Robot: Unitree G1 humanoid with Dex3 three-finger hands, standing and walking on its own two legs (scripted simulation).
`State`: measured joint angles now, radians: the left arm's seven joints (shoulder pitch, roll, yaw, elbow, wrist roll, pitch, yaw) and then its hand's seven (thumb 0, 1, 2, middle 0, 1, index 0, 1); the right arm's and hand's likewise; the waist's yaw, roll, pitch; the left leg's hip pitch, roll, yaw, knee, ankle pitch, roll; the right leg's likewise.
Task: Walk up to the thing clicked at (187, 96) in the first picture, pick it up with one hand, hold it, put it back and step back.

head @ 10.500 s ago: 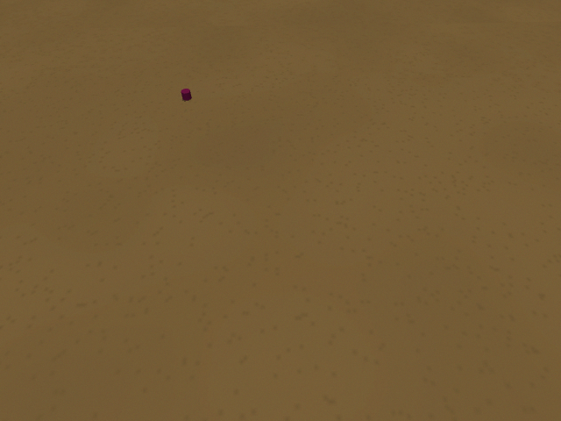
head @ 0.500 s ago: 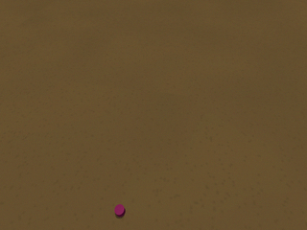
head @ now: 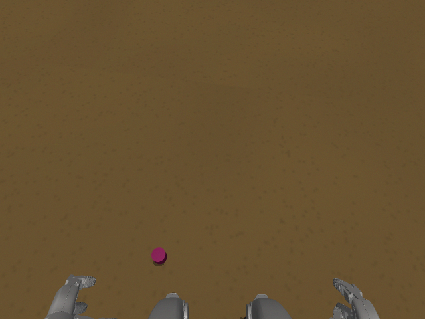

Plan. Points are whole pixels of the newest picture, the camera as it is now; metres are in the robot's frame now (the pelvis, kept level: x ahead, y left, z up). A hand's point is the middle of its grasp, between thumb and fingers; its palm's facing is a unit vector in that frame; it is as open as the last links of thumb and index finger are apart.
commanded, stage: rise first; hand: left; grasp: from above
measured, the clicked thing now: (159, 255) +0.37 +0.23 -0.70
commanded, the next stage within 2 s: none
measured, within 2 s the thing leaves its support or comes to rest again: neither
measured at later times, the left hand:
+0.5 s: hand (108, 305) +0.17 +0.28 -0.31, palm faces -0.40 -0.62 -0.67, open 14.0 cm
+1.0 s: hand (129, 274) +0.26 +0.28 -0.47, palm faces -0.48 -0.22 -0.85, open 14.0 cm
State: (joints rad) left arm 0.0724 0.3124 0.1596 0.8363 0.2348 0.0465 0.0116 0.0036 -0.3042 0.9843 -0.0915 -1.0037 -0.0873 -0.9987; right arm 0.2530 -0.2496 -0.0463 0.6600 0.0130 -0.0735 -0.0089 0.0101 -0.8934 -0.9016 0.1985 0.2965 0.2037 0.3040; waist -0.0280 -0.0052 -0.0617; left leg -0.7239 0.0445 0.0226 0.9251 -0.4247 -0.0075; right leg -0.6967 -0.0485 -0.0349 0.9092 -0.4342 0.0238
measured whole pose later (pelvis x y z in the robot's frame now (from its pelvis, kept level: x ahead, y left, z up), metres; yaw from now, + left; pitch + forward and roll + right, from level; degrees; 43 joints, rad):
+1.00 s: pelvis -0.09 +0.00 -0.31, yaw -3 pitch +33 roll -4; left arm -0.49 0.53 0.09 1.01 0.98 -0.19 0.27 0.00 -0.52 1.03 -0.10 -1.00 -0.09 -1.01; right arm 0.12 -0.26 -0.06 0.76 -0.05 -0.07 0.06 0.01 -0.88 -0.90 0.20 0.30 0.20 0.30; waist -0.05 0.01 -0.13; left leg -2.08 0.05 -0.08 2.15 -0.65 0.00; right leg -2.02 -0.04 -0.04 2.11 -0.67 0.02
